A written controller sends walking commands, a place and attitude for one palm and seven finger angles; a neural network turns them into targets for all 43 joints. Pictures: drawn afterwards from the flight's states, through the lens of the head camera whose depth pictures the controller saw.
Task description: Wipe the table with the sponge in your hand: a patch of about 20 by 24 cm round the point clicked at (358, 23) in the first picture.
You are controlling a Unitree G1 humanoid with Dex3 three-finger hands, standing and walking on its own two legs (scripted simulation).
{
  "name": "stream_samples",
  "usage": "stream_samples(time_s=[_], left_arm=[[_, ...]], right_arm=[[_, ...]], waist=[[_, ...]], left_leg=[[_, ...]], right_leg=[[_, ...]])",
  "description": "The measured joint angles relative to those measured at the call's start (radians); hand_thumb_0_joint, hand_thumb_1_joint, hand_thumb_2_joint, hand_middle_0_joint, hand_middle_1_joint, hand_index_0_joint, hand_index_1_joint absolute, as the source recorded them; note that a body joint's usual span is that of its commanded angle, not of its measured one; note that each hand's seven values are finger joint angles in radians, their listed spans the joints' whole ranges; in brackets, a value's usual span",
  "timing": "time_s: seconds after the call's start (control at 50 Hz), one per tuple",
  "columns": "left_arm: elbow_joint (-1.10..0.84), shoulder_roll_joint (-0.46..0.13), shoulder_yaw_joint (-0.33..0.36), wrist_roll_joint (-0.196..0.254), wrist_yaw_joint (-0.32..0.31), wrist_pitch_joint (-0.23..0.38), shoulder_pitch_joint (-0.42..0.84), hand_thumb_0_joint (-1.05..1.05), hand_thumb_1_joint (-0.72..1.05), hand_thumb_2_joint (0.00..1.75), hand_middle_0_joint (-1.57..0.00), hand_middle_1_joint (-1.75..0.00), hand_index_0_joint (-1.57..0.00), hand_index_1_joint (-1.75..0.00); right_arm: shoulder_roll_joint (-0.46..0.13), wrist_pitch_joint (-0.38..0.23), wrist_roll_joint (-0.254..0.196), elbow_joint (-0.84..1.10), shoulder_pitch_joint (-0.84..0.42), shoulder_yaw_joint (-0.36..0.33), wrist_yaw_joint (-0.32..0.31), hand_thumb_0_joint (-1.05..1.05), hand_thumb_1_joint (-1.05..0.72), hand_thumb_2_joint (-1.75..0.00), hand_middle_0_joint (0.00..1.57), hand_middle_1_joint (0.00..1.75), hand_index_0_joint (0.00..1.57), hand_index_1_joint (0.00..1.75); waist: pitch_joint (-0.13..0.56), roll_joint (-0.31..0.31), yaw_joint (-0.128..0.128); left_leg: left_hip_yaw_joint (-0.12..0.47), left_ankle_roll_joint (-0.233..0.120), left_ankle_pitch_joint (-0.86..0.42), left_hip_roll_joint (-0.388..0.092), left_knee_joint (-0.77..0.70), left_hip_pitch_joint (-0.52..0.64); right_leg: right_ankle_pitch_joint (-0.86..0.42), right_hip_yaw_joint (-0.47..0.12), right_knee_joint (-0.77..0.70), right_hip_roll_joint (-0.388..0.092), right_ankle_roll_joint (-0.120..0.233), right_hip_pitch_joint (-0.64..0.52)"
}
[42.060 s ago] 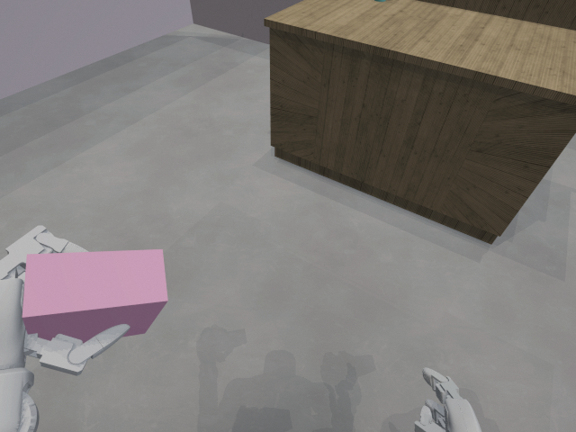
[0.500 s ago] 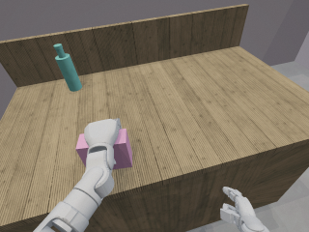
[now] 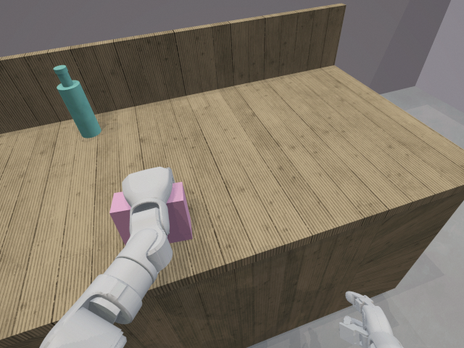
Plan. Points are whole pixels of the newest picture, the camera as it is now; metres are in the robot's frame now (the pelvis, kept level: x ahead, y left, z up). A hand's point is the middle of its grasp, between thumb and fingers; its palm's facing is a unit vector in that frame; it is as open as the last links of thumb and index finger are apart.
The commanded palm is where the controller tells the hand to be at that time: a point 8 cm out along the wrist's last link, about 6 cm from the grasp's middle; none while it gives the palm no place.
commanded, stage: wipe forward along the third lane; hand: left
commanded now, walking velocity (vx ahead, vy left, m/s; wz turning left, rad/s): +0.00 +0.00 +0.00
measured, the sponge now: (156, 222) +0.35 +0.20 +0.02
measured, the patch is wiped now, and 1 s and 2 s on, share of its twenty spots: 0.75 0.80 0.85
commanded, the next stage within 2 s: wipe back along the third lane in 1.24 s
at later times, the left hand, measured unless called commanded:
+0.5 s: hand (157, 185) +0.41 +0.21 +0.07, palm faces -0.06 -0.03 -1.00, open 9.9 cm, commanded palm +0.40 +0.21 +0.10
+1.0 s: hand (156, 168) +0.46 +0.23 +0.07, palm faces -0.08 -0.02 -1.00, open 9.9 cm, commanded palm +0.45 +0.23 +0.10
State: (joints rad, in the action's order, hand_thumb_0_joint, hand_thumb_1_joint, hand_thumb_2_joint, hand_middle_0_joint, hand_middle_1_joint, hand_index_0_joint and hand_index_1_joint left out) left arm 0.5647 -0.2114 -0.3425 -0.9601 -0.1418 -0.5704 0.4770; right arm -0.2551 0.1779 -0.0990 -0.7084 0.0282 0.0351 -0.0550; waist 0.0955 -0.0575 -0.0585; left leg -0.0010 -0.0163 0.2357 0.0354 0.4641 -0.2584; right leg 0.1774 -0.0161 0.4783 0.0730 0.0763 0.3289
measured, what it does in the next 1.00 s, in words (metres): stands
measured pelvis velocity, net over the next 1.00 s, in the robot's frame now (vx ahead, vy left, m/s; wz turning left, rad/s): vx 0.00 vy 0.01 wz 0.00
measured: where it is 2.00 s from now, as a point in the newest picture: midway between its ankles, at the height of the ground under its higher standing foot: outside the picture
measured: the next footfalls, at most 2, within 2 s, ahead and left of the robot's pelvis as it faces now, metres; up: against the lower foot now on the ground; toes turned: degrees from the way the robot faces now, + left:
none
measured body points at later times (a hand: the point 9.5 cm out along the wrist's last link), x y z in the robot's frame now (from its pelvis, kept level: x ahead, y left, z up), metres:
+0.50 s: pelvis -0.01 -0.01 +0.00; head +0.00 -0.04 +0.44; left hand +0.41 +0.20 +0.12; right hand +0.13 -0.26 -0.13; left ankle +0.00 +0.11 -0.74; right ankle +0.04 -0.07 -0.74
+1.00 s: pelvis +0.00 +0.01 -0.01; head +0.04 -0.01 +0.44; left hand +0.46 +0.22 +0.12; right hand +0.11 -0.25 -0.14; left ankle +0.00 +0.11 -0.74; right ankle +0.04 -0.07 -0.74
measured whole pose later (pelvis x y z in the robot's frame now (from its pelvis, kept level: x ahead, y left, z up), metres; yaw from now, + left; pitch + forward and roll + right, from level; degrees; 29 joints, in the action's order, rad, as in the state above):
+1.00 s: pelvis +0.00 +0.01 -0.01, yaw +0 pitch +11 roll +0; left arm 1.12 -0.35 -0.16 -0.99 -0.21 -0.39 0.92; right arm -0.25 0.09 -0.08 -0.74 0.16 0.03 -0.07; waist 0.12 -0.03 0.07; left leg 0.00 -0.02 0.25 0.03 0.54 -0.49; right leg 0.16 -0.01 0.51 0.08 0.07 0.54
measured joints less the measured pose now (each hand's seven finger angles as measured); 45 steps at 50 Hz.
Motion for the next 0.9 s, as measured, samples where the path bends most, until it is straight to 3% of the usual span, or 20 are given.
stream_samples(time_s=[0.48, 0.9], left_arm=[[0.353, -0.087, 0.145, 0.005, -0.052, 0.164, 0.243, 0.01, -0.54, 1.09, -0.73, -1.34, -0.81, -1.31], [0.516, -0.122, 0.184, -0.014, -0.070, 0.184, 0.394, 0.01, -0.55, 1.10, -0.74, -1.34, -0.81, -1.32]], right_arm=[[-0.008, -0.058, 0.004, -0.032, 0.112, -0.008, -0.032, 0.01, -0.91, -0.90, 0.20, 0.30, 0.20, 0.30], [-0.002, -0.081, 0.012, -0.041, 0.132, -0.004, -0.016, 0.01, -0.91, -0.90, 0.20, 0.30, 0.20, 0.30]], waist=[[0.013, 0.009, 0.074], [0.027, 0.019, 0.116]], left_leg=[[-0.002, 0.008, -0.002, -0.017, 0.048, -0.138], [0.000, 0.000, 0.011, -0.011, 0.070, -0.212]], right_leg=[[-0.022, 0.002, 0.021, 0.017, 0.010, 0.129], [-0.016, 0.003, 0.024, 0.011, -0.005, 0.192]])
